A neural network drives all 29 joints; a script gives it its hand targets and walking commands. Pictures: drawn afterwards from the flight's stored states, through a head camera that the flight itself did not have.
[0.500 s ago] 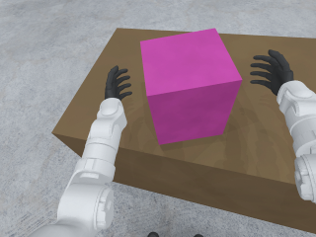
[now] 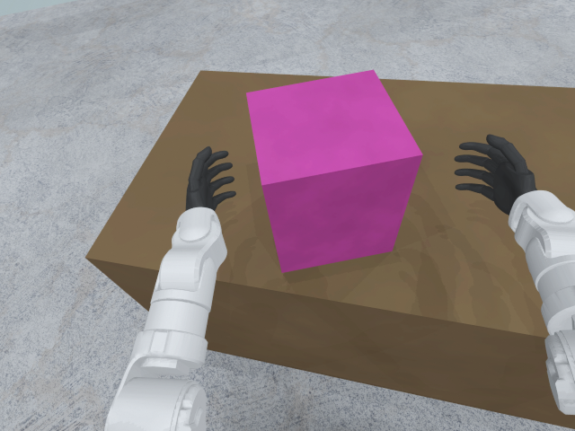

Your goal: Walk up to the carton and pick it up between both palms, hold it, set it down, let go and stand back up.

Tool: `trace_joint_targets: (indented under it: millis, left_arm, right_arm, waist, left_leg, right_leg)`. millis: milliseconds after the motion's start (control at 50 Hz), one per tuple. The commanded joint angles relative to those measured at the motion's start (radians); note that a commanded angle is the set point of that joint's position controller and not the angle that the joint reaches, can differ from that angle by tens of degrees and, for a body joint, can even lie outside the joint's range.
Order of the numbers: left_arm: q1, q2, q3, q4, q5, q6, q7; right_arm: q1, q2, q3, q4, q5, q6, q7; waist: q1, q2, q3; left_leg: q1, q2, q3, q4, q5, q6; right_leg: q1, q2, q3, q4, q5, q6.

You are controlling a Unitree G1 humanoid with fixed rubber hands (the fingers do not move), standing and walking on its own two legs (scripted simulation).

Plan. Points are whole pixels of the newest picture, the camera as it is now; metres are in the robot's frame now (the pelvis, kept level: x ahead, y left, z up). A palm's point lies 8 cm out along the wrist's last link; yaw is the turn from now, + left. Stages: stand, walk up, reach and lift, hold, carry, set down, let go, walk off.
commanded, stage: set down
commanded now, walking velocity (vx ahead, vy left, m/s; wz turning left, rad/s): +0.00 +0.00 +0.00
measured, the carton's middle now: (324, 178) +0.52 +0.02 +0.01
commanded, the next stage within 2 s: none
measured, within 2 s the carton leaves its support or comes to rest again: neither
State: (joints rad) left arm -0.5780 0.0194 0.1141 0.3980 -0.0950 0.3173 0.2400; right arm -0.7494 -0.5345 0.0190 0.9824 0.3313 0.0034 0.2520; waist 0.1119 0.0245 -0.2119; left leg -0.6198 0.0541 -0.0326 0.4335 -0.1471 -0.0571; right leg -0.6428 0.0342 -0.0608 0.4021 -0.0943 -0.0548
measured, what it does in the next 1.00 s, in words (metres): stands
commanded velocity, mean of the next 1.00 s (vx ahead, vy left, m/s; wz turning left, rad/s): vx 0.00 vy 0.00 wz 0.00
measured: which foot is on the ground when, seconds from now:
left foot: down 0.00-1.00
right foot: down 0.00-1.00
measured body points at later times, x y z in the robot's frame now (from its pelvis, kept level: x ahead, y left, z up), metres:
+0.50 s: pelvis +0.01 +0.01 +0.01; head +0.04 +0.00 +0.46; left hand +0.35 +0.18 +0.07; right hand +0.38 -0.25 +0.05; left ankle +0.02 +0.16 -0.73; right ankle +0.04 -0.08 -0.73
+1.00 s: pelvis +0.01 +0.02 +0.00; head +0.03 +0.02 +0.45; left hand +0.33 +0.17 +0.03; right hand +0.31 -0.26 +0.01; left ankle +0.02 +0.16 -0.73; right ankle +0.04 -0.08 -0.73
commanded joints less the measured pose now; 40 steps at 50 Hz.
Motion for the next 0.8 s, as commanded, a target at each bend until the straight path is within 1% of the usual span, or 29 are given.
trace_joint_targets:
  millis: [0, 20, 60, 80, 100, 140, 160, 200, 220, 240, 260, 280, 300, 360, 380, 400, 420, 440, 500, 520, 540, 560, 600, 620, 660, 700, 740, 760, 780]
  left_arm:
    - [-0.288, 0.074, 0.016, -0.249, 0.030, -0.027, 0.001]
    - [-0.314, 0.078, 0.020, -0.246, 0.028, -0.020, -0.002]
    - [-0.212, 0.052, 0.019, -0.265, 0.042, -0.022, -0.007]
    - [-0.241, 0.052, 0.015, -0.276, 0.045, -0.023, -0.010]
    - [-0.239, 0.063, 0.023, -0.290, 0.049, -0.028, -0.010]
    - [-0.198, 0.051, 0.013, -0.303, 0.051, -0.042, -0.008]
    - [-0.140, 0.027, 0.000, -0.324, 0.061, -0.053, -0.007]
    - [-0.118, 0.020, -0.003, -0.355, 0.071, -0.072, -0.011]
    - [-0.144, 0.025, -0.010, -0.340, 0.069, -0.077, -0.010]
    - [-0.108, 0.014, -0.017, -0.351, 0.070, -0.086, -0.007]
    - [-0.130, 0.011, -0.029, -0.350, 0.067, -0.092, -0.003]
    - [-0.092, -0.001, -0.033, -0.351, 0.075, -0.100, 0.001]
    - [-0.085, -0.002, -0.033, -0.363, 0.072, -0.106, 0.003]
    - [-0.091, -0.007, -0.054, -0.364, 0.068, -0.124, 0.013]
    - [-0.054, -0.018, -0.065, -0.360, 0.074, -0.130, 0.017]
    - [-0.061, -0.023, -0.068, -0.361, 0.076, -0.133, 0.020]
    - [-0.031, -0.029, -0.072, -0.337, 0.081, -0.135, 0.021]
    - [0.000, -0.037, -0.075, -0.348, 0.091, -0.139, 0.021]
    - [0.037, -0.041, -0.067, -0.336, 0.109, -0.148, 0.025]
    - [0.013, -0.035, -0.072, -0.324, 0.106, -0.151, 0.023]
    - [0.037, -0.039, -0.072, -0.326, 0.105, -0.162, 0.025]
    - [0.076, -0.053, -0.072, -0.308, 0.115, -0.165, 0.026]
    - [0.045, -0.035, -0.072, -0.290, 0.108, -0.175, 0.028]
    - [0.089, -0.042, -0.075, -0.283, 0.113, -0.182, 0.027]
    - [0.131, -0.057, -0.083, -0.285, 0.122, -0.192, 0.023]
    - [0.072, -0.023, -0.074, -0.262, 0.115, -0.196, 0.019]
    - [0.064, -0.017, -0.085, -0.277, 0.105, -0.203, 0.024]
    - [0.103, -0.026, -0.090, -0.283, 0.105, -0.208, 0.027]
    - [0.110, -0.028, -0.098, -0.283, 0.104, -0.208, 0.024]
  right_arm:
    - [-0.382, -0.233, -0.050, -0.196, 0.017, -0.044, 0.005]
    - [-0.415, -0.239, -0.057, -0.197, 0.014, -0.041, 0.005]
    - [-0.315, -0.232, -0.038, -0.185, 0.024, -0.049, 0.011]
    - [-0.335, -0.239, -0.050, -0.193, 0.019, -0.054, 0.010]
    - [-0.329, -0.233, -0.046, -0.214, 0.024, -0.061, 0.011]
    - [-0.295, -0.229, -0.050, -0.229, 0.026, -0.079, 0.012]
    - [-0.224, -0.225, -0.050, -0.223, 0.028, -0.095, 0.014]
    - [-0.197, -0.217, -0.052, -0.248, 0.026, -0.120, 0.012]
    - [-0.233, -0.223, -0.056, -0.245, 0.028, -0.125, 0.015]
    - [-0.188, -0.217, -0.054, -0.251, 0.028, -0.136, 0.018]
    - [-0.204, -0.227, -0.066, -0.255, 0.026, -0.142, 0.019]
    - [-0.148, -0.212, -0.055, -0.243, 0.030, -0.149, 0.024]
    - [-0.143, -0.213, -0.058, -0.266, 0.030, -0.160, 0.026]
    - [-0.130, -0.216, -0.074, -0.270, 0.028, -0.175, 0.030]
    - [-0.082, -0.208, -0.066, -0.252, 0.034, -0.182, 0.032]
    - [-0.090, -0.215, -0.075, -0.262, 0.033, -0.187, 0.034]
    - [-0.057, -0.209, -0.069, -0.234, 0.038, -0.187, 0.036]
    - [-0.016, -0.209, -0.068, -0.235, 0.035, -0.198, 0.036]
    - [0.018, -0.210, -0.064, -0.239, 0.038, -0.214, 0.036]
    - [-0.008, -0.206, -0.063, -0.243, 0.039, -0.218, 0.036]
    - [0.020, -0.205, -0.062, -0.246, 0.041, -0.228, 0.036]
    - [0.047, -0.196, -0.057, -0.249, 0.041, -0.235, 0.034]
    - [0.029, -0.195, -0.058, -0.255, 0.045, -0.240, 0.031]
    - [0.082, -0.185, -0.046, -0.235, 0.048, -0.244, 0.031]
    - [0.130, -0.179, -0.045, -0.228, 0.045, -0.256, 0.029]
    - [0.079, -0.185, -0.042, -0.230, 0.042, -0.252, 0.024]
    - [0.079, -0.181, -0.048, -0.247, 0.043, -0.259, 0.023]
    - [0.116, -0.174, -0.045, -0.241, 0.045, -0.263, 0.025]
    - [0.138, -0.166, -0.042, -0.239, 0.043, -0.267, 0.022]
  waist:
    - [-0.035, -0.200, -0.555]
    - [-0.038, -0.200, -0.539]
    - [-0.044, -0.215, -0.513]
    - [-0.050, -0.201, -0.508]
    - [-0.047, -0.206, -0.515]
    - [-0.052, -0.201, -0.496]
    - [-0.060, -0.189, -0.484]
    - [-0.064, -0.179, -0.468]
    - [-0.062, -0.167, -0.444]
    - [-0.063, -0.167, -0.437]
    - [-0.069, -0.160, -0.422]
    - [-0.066, -0.153, -0.398]
    - [-0.070, -0.163, -0.389]
    - [-0.076, -0.149, -0.377]
    - [-0.072, -0.133, -0.351]
    - [-0.076, -0.133, -0.349]
    - [-0.075, -0.136, -0.320]
    - [-0.079, -0.135, -0.307]
    - [-0.074, -0.137, -0.272]
    - [-0.075, -0.143, -0.265]
    - [-0.069, -0.146, -0.267]
    - [-0.072, -0.155, -0.245]
    - [-0.067, -0.161, -0.247]
    - [-0.071, -0.174, -0.230]
    - [-0.073, -0.164, -0.214]
    - [-0.068, -0.170, -0.208]
    - [-0.069, -0.162, -0.218]
    - [-0.063, -0.158, -0.208]
    - [-0.068, -0.154, -0.195]
  left_leg:
    - [0.018, -0.061, 0.026, -0.058, 0.143, 0.050]
    - [0.013, -0.061, 0.025, -0.065, 0.137, 0.052]
    - [0.042, -0.060, 0.022, -0.066, 0.169, 0.052]
    - [0.044, -0.061, 0.022, -0.070, 0.164, 0.054]
    - [0.039, -0.064, 0.025, -0.067, 0.162, 0.052]
    - [0.043, -0.065, 0.024, -0.069, 0.154, 0.050]
    - [0.068, -0.062, 0.018, -0.073, 0.171, 0.048]
    - [0.092, -0.064, 0.018, -0.069, 0.189, 0.047]
    - [0.088, -0.064, 0.018, -0.071, 0.169, 0.049]
    - [0.100, -0.061, 0.016, -0.070, 0.165, 0.048]
    - [0.107, -0.059, 0.016, -0.071, 0.148, 0.050]
    - [0.129, -0.057, 0.015, -0.072, 0.151, 0.049]
    - [0.145, -0.056, 0.015, -0.069, 0.145, 0.048]
    - [0.159, -0.056, 0.015, -0.063, 0.128, 0.049]
    - [0.171, -0.055, 0.014, -0.061, 0.125, 0.047]
    - [0.181, -0.054, 0.016, -0.063, 0.117, 0.047]
    - [0.187, -0.051, 0.015, -0.061, 0.111, 0.050]
    - [0.203, -0.052, 0.014, -0.063, 0.115, 0.049]
    - [0.218, -0.052, 0.019, -0.065, 0.109, 0.052]
    - [0.207, -0.055, 0.020, -0.061, 0.097, 0.055]
    - [0.213, -0.054, 0.022, -0.063, 0.095, 0.054]
    - [0.216, -0.055, 0.019, -0.059, 0.094, 0.056]
    - [0.200, -0.058, 0.026, -0.050, 0.062, 0.057]
    - [0.201, -0.061, 0.028, -0.048, 0.064, 0.060]
    - [0.232, -0.058, 0.028, -0.050, 0.061, 0.059]
    - [0.212, -0.063, 0.039, -0.037, 0.025, 0.062]
    - [0.219, -0.061, 0.041, -0.033, 0.015, 0.061]
    - [0.239, -0.059, 0.043, -0.034, 0.023, 0.060]
    - [0.259, -0.056, 0.041, -0.036, 0.030, 0.059]
  right_leg:
    - [0.782, -0.019, 0.127, 0.033, 0.264, 0.046]
    - [0.775, -0.017, 0.123, 0.037, 0.278, 0.045]
    - [0.809, -0.019, 0.124, 0.039, 0.332, 0.045]
    - [0.803, -0.016, 0.121, 0.047, 0.343, 0.045]
    - [0.817, -0.019, 0.125, 0.044, 0.345, 0.047]
    - [0.826, -0.023, 0.129, 0.045, 0.357, 0.049]
    - [0.834, -0.022, 0.125, 0.047, 0.380, 0.047]
    - [0.834, -0.021, 0.123, 0.047, 0.408, 0.044]
    - [0.807, -0.023, 0.124, 0.047, 0.383, 0.041]
    - [0.802, -0.023, 0.122, 0.040, 0.358, 0.040]
    - [0.772, -0.019, 0.120, 0.035, 0.328, 0.037]
    - [0.763, -0.019, 0.117, 0.026, 0.300, 0.033]
    - [0.749, -0.019, 0.121, 0.020, 0.275, 0.032]
    - [0.712, -0.016, 0.120, 0.014, 0.227, 0.022]
    - [0.699, -0.021, 0.127, 0.009, 0.205, 0.019]
    - [0.683, -0.017, 0.123, 0.006, 0.190, 0.017]
    - [0.674, -0.020, 0.129, 0.001, 0.174, 0.014]
    - [0.676, -0.020, 0.126, -0.005, 0.168, 0.011]
    - [0.669, -0.020, 0.131, -0.005, 0.161, 0.010]
    - [0.666, -0.023, 0.136, -0.001, 0.155, 0.010]
    - [0.666, -0.023, 0.138, -0.003, 0.147, 0.013]
    - [0.671, -0.024, 0.146, -0.007, 0.147, 0.010]
    - [0.657, -0.031, 0.163, -0.007, 0.105, 0.014]
    - [0.663, -0.034, 0.168, -0.007, 0.099, 0.016]
    - [0.653, -0.031, 0.170, -0.010, 0.088, 0.016]
    - [0.624, -0.036, 0.180, -0.008, 0.045, 0.018]
    - [0.599, -0.036, 0.177, -0.009, 0.014, 0.019]
    - [0.588, -0.033, 0.172, -0.010, 0.010, 0.019]
    - [0.573, -0.030, 0.167, -0.010, 0.020, 0.019]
